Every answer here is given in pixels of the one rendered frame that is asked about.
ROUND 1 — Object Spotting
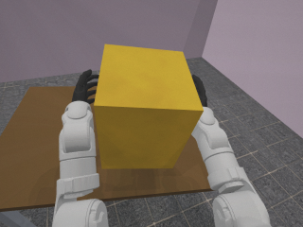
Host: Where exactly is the robot left forearm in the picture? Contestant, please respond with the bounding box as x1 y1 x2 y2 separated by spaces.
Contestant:
52 100 99 227

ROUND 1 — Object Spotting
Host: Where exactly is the robot right forearm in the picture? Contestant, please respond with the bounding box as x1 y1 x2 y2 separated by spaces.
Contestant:
191 106 271 224

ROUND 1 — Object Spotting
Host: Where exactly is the carton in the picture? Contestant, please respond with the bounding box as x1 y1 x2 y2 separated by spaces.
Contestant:
94 44 204 169

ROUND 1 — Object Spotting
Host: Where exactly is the right robot hand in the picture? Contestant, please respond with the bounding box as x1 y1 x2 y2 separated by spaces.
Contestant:
192 74 207 107

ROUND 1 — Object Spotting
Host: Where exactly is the left robot upper arm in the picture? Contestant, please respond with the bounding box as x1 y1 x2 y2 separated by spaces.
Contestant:
52 199 109 227

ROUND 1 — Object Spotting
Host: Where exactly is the left robot hand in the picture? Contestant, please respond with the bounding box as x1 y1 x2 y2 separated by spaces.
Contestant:
71 69 99 104

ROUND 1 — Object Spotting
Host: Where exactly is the table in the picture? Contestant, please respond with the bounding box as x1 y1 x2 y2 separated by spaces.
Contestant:
0 86 214 227

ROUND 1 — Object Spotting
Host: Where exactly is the right robot upper arm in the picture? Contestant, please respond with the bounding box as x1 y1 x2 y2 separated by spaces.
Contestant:
212 190 282 227

